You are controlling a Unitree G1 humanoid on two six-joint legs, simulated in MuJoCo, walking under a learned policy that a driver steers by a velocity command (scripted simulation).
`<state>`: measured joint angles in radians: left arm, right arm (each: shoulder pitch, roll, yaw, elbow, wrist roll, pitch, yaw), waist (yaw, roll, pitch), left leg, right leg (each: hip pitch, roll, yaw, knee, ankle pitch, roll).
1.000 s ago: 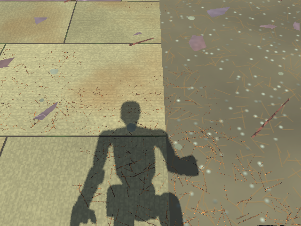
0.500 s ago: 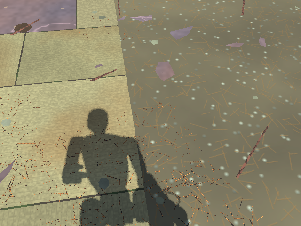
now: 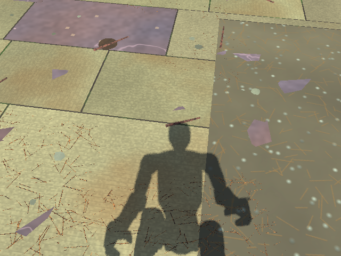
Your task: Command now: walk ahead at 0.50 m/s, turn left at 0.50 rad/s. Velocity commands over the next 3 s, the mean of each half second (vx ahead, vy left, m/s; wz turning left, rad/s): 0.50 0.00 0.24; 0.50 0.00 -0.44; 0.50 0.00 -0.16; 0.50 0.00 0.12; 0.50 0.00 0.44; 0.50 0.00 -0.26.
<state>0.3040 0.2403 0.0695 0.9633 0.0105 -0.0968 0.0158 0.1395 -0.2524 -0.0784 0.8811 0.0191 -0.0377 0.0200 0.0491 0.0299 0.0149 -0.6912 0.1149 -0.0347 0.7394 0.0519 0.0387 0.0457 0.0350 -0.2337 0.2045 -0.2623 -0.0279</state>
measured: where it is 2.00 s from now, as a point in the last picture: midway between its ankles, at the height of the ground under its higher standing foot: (195, 122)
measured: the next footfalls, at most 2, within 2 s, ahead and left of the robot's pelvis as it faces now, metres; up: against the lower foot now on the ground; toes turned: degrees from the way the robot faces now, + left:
left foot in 0.16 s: +0.25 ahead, +0.13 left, +0.00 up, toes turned +9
right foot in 0.70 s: +0.60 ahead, -0.04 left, +0.00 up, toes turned -3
